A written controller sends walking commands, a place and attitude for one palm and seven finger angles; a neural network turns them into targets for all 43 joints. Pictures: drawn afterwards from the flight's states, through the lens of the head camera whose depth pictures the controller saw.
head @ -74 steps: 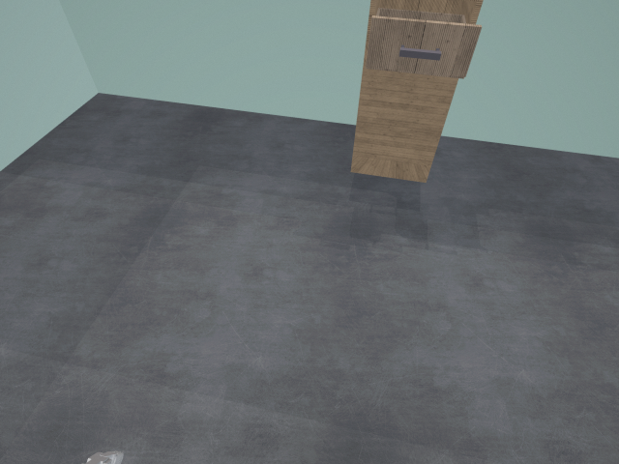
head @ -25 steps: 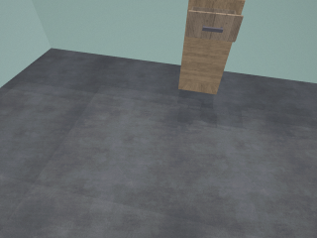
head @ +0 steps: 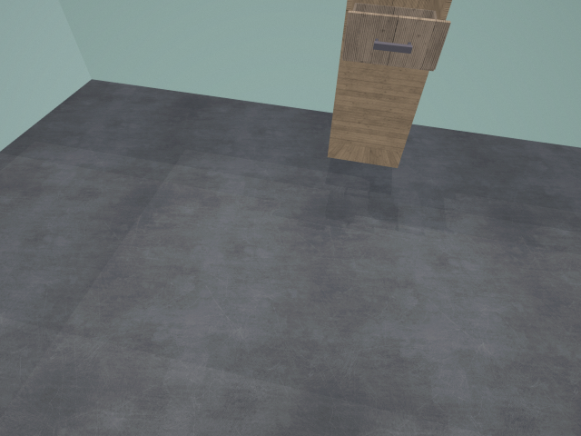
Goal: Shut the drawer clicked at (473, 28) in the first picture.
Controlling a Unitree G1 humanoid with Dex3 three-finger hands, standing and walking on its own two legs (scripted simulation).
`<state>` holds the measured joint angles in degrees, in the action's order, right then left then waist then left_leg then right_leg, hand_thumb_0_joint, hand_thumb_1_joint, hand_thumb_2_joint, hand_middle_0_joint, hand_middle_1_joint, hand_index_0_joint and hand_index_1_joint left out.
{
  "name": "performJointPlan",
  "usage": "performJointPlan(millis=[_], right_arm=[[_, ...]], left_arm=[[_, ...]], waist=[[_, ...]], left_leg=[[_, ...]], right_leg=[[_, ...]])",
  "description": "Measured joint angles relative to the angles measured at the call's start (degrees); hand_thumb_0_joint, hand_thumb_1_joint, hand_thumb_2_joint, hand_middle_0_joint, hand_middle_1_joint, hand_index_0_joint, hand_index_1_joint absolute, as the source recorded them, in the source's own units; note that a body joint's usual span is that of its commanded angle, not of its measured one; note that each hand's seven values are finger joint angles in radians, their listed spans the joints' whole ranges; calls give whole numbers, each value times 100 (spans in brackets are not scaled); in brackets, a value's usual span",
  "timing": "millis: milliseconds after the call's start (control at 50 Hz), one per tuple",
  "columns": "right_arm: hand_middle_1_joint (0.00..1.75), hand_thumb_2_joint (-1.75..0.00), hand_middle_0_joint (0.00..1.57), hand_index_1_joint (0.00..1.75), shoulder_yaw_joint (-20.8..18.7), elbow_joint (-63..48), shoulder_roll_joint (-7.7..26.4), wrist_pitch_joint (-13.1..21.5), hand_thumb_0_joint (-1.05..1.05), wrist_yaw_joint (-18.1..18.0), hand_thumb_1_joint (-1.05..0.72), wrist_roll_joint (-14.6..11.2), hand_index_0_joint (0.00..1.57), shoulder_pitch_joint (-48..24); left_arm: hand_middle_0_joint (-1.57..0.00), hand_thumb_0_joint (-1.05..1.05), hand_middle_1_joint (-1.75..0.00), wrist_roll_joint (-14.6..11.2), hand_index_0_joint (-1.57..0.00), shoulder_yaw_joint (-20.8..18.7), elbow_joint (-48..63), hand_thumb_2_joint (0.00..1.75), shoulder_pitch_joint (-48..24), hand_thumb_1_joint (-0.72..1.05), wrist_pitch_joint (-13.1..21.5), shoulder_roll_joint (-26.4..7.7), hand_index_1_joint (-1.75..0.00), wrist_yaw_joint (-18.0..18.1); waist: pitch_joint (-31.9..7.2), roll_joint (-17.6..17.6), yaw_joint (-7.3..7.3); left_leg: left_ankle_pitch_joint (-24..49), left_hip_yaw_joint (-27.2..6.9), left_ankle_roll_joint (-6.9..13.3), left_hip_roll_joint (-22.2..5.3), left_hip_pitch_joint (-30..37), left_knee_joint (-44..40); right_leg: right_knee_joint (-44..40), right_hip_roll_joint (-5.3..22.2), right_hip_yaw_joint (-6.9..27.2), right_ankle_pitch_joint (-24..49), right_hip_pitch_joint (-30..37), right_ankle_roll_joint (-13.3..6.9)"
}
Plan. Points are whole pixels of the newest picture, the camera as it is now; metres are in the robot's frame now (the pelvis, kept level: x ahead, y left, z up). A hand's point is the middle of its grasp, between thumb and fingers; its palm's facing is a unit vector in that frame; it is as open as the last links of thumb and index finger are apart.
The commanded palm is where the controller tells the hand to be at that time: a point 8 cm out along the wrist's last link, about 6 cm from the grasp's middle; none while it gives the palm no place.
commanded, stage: walk to a spot facing it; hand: left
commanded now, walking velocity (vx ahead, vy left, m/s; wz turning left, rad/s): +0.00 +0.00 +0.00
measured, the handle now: (392, 45) +1.34 -0.28 -0.03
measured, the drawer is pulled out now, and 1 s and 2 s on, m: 0.25 0.25 0.25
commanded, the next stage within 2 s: none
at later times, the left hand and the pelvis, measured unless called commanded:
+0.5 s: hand out of the picture +0.11 +0.16 -0.19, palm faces -0.11 -0.97 -0.21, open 7.4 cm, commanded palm none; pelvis +0.07 -0.03 -0.03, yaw -10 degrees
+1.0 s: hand (211, 317) +0.37 +0.19 -0.20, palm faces -0.35 -0.92 -0.19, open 7.4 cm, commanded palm none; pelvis +0.28 +0.00 -0.02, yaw -26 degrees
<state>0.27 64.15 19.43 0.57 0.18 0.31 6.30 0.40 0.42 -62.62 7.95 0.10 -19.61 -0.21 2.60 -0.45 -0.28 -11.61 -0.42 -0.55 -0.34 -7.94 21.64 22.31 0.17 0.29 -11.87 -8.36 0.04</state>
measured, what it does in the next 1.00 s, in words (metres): walks ahead, turning right: left foot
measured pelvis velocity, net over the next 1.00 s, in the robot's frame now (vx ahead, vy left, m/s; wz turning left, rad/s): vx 0.28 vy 0.00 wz -0.46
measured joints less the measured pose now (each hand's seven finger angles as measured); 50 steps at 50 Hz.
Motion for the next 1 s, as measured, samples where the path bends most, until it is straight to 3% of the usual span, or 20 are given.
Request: performJointPlan(millis=[160, 300, 400, 440, 480, 520, 560, 700, 820, 860, 880, 920, 960, 1000], right_arm=[[30, -90, 21, 30, 5, -44, -78, -45, 1, -28, -90, 40, 20, 5], [30, -90, 21, 30, -72, -364, -428, -35, 1, -9, -91, 80, 20, 504], [30, -90, 21, 30, -166, -412, -590, 107, 1, -34, -90, 86, 20, 883], [30, -90, 21, 30, -192, -378, -584, 88, 1, -39, -90, 77, 21, 1036], [30, -90, 21, 30, -197, -255, -607, -24, 1, -24, -90, 57, 20, 1097], [30, -90, 21, 30, -216, -173, -630, -101, 1, -10, -91, 64, 20, 1033], [30, -90, 21, 30, -254, -227, -653, -104, 1, 12, -91, 88, 20, 885], [30, -90, 20, 30, -333, -806, -798, -4, 1, 108, -91, 79, 20, 264], [30, -90, 20, 30, -289, -1074, -913, 101, 1, 156, -91, 41, 20, -120], [30, -90, 20, 30, -231, -1169, -915, 224, 1, 129, -91, 56, 20, -148], [30, -90, 20, 30, -220, -1205, -916, 310, 1, 98, -91, 89, 20, -166], [30, -90, 21, 30, -176, -1209, -1003, 379, 1, 40, -91, 110, 20, -146], [30, -90, 21, 30, -154, -1151, -1078, 376, 0, 1, -91, 114, 20, 20], [30, -90, 21, 30, -157, -1023, -1134, 381, 0, -45, -91, 118, 20, 267]], left_arm=[[-20, 0, -30, 10, -20, -26, 59, 90, 84, 91, -61, 70, -30, 36], [-20, 0, -30, 63, -20, -150, 334, 90, 797, 91, -200, 378, -30, -136], [-20, 0, -30, 60, -20, -249, 387, 90, 1080, 91, -189, 659, -30, -230], [-20, 0, -30, 75, -20, -269, 473, 90, 1103, 91, -70, 743, -30, -263], [-20, 0, -30, 49, -20, -279, 540, 90, 1116, 91, 110, 799, -30, -189], [-20, 0, -30, 36, -20, -266, 578, 90, 1208, 91, 209, 877, -30, -103], [-20, 0, -30, 50, -20, -244, 552, 90, 1336, 91, 238, 958, -30, -52], [-20, 0, -30, 87, -20, -209, 298, 90, 1645, 91, 275, 1117, -30, -10], [-21, 0, -30, 107, -20, -289, 269, 90, 1639, 90, 245, 997, -30, 28], [-21, 0, -30, 85, -20, -349, 277, 90, 1693, 90, 228, 937, -30, 27], [-20, 0, -30, 54, -20, -392, 263, 90, 1670, 90, 191, 907, -30, 9], [-20, 0, -30, 37, -20, -467, 223, 90, 1455, 91, 94, 759, -30, -13], [-20, 0, -30, 68, -20, -528, 262, 90, 1223, 91, 26, 626, -30, -46], [-20, 0, -29, 111, -19, -581, 388, 90, 976, 91, -17, 526, -30, -98]], waist=[[-101, 16, -58], [-272, -18, -107], [-86, 40, -96], [8, 166, -56], [65, 203, -81], [77, 196, -158], [69, 163, -176], [-5, 49, -119], [45, -54, -292], [17, -76, -322], [22, -66, -290], [118, -204, -256], [110, -267, -230], [80, -282, -190]], left_leg=[[-127, 81, -15, -47, -12, 138], [-793, 454, -5, -209, -200, 872], [-1196, 836, -115, -417, 42, 1104], [-1463, 865, -147, -619, -103, 1683], [-1685, 616, -108, -641, -679, 3092], [-1458, 441, -101, -573, -1249, 4101], [-1085, 422, -150, -564, -1736, 4454], [-73, 385, -307, -673, -2752, 3673], [42, 440, -178, -534, -2338, 2019], [68, 499, -87, -456, -1803, 1307], [259, 546, 0, -477, -1761, 1361], [-113, 760, 180, -471, -1684, 1779], [-361, 952, 259, -485, -1398, 1680], [-325, 1093, 257, -473, -1064, 1323]], right_leg=[[101, -47, 78, -75, -33, -3], [1040, -222, 423, -846, -465, -135], [1972, -59, -151, -1497, -939, -105], [1591, -74, -405, -822, -848, -179], [1717, -158, -480, -810, -797, -306], [1485, -252, -416, -963, -581, -370], [1067, -309, -284, -850, -334, -351], [-20, -331, 226, -566, 347, -263], [-41, -218, 562, -991, 791, -39], [523, -197, 696, -1393, 716, 13], [1320, -209, 635, -1580, 437, -38], [3235, -191, 531, -1703, -288, -156], [4527, -100, 234, -1385, -1005, -188], [4995, 57, -49, -952, -1575, -158]])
